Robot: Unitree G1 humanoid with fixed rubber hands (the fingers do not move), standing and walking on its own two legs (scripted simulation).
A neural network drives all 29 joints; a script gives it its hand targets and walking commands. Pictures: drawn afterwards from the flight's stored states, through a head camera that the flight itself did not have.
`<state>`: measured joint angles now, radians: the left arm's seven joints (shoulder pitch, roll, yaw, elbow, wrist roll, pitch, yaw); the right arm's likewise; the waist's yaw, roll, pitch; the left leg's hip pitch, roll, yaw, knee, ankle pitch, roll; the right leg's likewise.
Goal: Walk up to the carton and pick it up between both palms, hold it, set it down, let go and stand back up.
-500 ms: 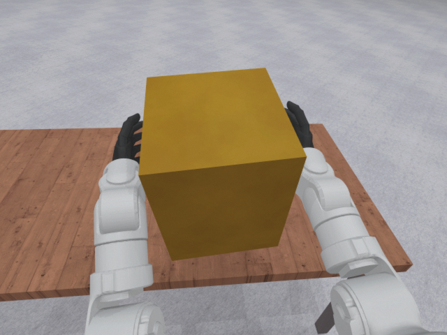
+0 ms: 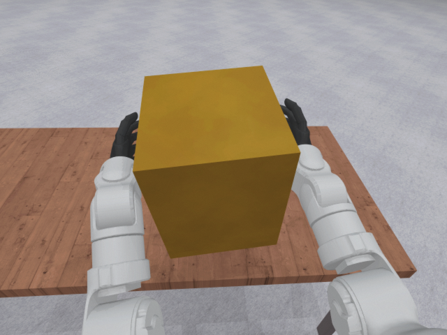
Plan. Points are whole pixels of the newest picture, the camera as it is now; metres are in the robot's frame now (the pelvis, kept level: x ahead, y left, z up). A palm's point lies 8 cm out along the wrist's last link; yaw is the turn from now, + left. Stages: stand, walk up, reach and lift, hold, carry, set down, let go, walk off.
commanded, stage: hold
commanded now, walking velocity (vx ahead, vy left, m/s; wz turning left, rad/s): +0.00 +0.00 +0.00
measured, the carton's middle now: (214, 165) +0.37 +0.01 +0.15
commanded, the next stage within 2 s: none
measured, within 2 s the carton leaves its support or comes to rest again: neither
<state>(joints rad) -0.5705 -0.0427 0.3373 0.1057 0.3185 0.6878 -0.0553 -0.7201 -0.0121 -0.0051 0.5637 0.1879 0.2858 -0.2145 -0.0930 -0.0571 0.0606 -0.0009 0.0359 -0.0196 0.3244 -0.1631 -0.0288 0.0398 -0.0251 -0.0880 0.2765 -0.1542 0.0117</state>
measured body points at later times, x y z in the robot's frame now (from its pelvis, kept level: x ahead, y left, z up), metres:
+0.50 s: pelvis +0.01 +0.01 +0.00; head -0.04 +0.04 +0.45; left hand +0.37 +0.16 +0.17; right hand +0.38 -0.14 +0.19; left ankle +0.02 +0.14 -0.75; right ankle +0.01 -0.12 -0.75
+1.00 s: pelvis +0.00 +0.00 +0.00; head -0.04 +0.03 +0.45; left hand +0.38 +0.15 +0.18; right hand +0.38 -0.14 +0.19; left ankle +0.02 +0.14 -0.75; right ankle +0.01 -0.12 -0.75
